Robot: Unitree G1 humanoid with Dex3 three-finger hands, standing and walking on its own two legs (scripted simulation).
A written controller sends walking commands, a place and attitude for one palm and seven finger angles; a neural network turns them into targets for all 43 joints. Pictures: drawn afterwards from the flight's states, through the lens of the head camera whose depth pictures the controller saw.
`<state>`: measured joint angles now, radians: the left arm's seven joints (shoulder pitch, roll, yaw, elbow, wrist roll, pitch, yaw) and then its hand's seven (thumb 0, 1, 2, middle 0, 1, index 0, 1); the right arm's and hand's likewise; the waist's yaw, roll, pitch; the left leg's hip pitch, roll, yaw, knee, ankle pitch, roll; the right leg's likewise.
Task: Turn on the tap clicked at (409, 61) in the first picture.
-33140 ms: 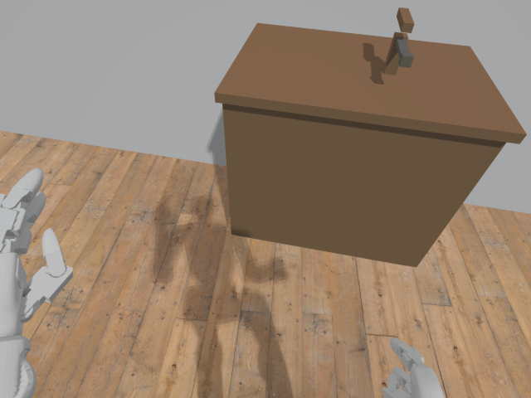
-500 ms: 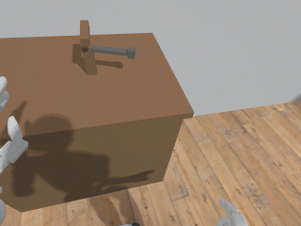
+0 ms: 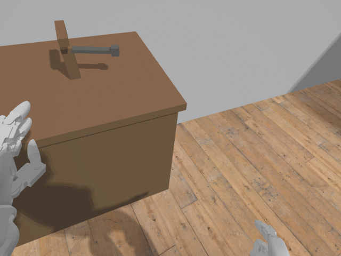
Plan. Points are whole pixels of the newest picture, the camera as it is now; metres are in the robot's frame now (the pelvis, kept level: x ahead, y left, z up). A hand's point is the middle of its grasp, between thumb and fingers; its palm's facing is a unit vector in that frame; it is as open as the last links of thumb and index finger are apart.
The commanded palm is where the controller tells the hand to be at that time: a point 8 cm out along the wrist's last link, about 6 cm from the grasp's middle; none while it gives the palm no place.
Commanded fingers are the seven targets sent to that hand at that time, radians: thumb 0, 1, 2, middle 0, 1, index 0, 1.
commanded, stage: stop stepping back and stand still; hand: left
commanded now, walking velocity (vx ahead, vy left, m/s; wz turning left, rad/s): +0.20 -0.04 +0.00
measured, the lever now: (115, 50) +0.70 +0.20 +0.13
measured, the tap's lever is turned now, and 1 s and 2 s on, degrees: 71 71 71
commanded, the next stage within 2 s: stand and check the lever's angle in 1.18 s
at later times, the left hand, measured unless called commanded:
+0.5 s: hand (31, 196) +0.18 +0.22 +0.16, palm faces +0.40 -0.86 -0.32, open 7.4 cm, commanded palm +0.12 +0.29 +0.18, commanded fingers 0.00 0.90 0.90 -0.20 -0.30 -0.20 -0.30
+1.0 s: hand out of the picture +0.16 +0.29 +0.17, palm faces +0.44 -0.81 -0.38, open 7.4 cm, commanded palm +0.10 +0.33 +0.18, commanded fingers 0.00 0.90 0.90 -0.20 -0.30 -0.20 -0.30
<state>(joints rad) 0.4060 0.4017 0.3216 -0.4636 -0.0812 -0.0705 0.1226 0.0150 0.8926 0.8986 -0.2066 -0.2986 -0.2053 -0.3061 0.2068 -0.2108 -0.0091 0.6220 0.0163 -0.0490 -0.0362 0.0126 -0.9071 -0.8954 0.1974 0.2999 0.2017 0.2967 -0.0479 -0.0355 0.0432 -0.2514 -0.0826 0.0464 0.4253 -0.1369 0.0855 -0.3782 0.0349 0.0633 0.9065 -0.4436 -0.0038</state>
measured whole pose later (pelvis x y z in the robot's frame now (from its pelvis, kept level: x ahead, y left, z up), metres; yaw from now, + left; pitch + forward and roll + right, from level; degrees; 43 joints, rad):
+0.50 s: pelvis -0.02 +0.00 +0.00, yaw +4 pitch -2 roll +0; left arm 0.45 0.32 0.25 -0.46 -0.06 -0.13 0.14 0.02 0.89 0.90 -0.21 -0.30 -0.21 -0.31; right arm 0.21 -0.24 -0.04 0.63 0.01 -0.06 -0.07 0.01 -0.91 -0.90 0.20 0.30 0.20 0.30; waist -0.02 0.02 -0.01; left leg -0.20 0.06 -0.01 0.51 -0.26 0.00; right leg -0.18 0.01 -0.07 0.53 -0.32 -0.04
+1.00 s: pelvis -0.04 +0.04 +0.00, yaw +4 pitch -2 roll -1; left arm 0.47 0.37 0.33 -0.53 -0.06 -0.14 0.15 0.02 0.89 0.90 -0.21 -0.30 -0.21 -0.31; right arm 0.18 -0.15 0.02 0.60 0.00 -0.07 -0.05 0.01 -0.90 -0.90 0.20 0.30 0.21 0.30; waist 0.01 0.01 0.06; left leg -0.25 0.03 0.01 0.51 -0.24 0.01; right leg -0.18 -0.02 -0.04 0.44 -0.23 0.02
